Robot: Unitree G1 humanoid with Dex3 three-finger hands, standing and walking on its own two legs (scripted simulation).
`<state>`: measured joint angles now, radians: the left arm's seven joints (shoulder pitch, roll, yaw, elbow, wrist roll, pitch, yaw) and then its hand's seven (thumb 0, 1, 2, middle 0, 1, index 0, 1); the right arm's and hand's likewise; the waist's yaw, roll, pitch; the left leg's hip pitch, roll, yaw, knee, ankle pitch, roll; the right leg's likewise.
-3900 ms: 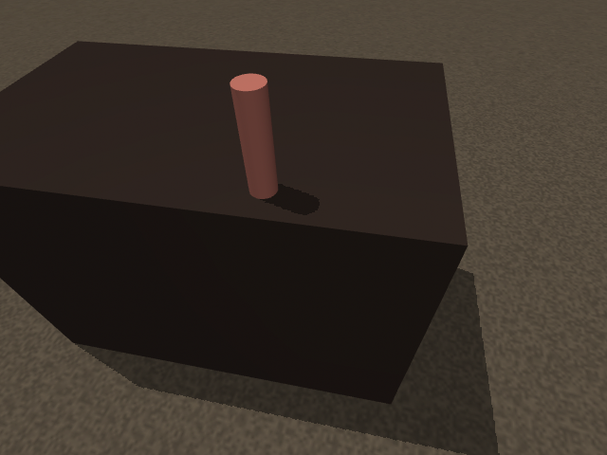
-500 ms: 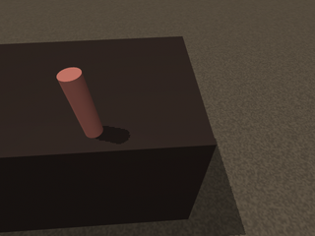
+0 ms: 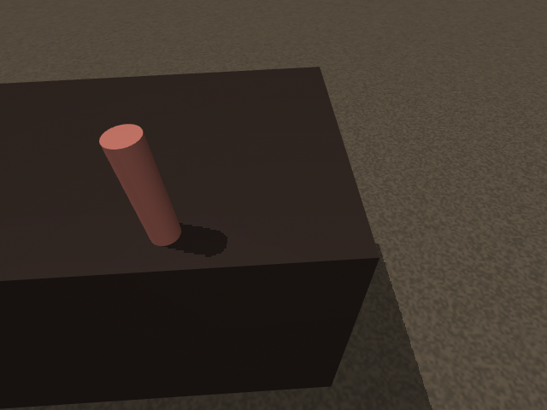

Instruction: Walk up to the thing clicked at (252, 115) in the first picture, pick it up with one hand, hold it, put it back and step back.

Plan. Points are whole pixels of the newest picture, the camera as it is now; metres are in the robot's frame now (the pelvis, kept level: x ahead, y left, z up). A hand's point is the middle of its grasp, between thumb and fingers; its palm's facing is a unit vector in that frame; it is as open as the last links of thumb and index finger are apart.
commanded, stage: stand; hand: left
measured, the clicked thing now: (147, 192) +0.41 +0.22 +0.12
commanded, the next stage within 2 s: rise first in 1.78 s
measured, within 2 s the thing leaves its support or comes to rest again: neither
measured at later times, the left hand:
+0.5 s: hand out of the picture +0.08 +0.25 -0.16, palm faces -0.03 -0.94 -0.34, open 7.4 cm
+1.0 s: hand out of the picture +0.07 +0.25 -0.16, palm faces -0.03 -0.94 -0.35, open 7.4 cm
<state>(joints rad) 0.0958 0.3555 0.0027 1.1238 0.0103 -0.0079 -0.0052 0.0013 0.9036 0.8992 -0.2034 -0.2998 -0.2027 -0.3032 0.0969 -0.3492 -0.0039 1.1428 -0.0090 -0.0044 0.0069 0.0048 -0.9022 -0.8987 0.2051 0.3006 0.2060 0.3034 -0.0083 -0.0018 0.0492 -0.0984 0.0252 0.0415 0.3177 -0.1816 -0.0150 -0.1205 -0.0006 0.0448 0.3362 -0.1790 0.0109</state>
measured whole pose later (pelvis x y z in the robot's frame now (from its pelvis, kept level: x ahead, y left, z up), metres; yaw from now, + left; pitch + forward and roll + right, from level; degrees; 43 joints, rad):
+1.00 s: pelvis +0.00 +0.00 +0.00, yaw +0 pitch -2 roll +0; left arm 0.12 0.36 -0.01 1.12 0.01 -0.01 0.00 0.00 0.90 0.90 -0.20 -0.30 -0.20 -0.30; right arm 0.11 -0.35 -0.01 1.14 -0.01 0.00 0.01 0.00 -0.90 -0.90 0.21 0.30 0.21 0.30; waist -0.01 -0.01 0.05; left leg -0.10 0.02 0.03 0.32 -0.18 -0.01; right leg -0.11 0.00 0.04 0.33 -0.18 0.01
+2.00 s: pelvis +0.00 +0.00 -0.01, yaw +1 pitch -1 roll +0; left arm 0.09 0.32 0.04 0.96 -0.06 -0.05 0.03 0.01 0.80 0.79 -0.15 -0.22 -0.14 -0.23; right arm 0.09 -0.32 -0.03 0.99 0.07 -0.07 -0.03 0.01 -0.80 -0.79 0.15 0.22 0.15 0.22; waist -0.01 0.00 0.08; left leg -0.19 0.02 0.02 0.42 -0.22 -0.01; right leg -0.19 -0.01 0.02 0.42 -0.22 0.01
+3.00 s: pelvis +0.01 -0.01 +0.00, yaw +4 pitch -4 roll +0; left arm 0.44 0.35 0.34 -0.17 -0.05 -0.21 0.03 -0.02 -0.55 0.01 -0.05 -0.04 -0.04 -0.06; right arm 0.23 -0.26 -0.18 0.65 0.02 -0.09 -0.06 -0.01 0.54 -0.01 0.06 0.05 0.06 0.05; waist 0.06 0.05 0.04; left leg -0.11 0.01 -0.02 0.40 -0.23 -0.02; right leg -0.10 -0.01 -0.02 0.41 -0.25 0.00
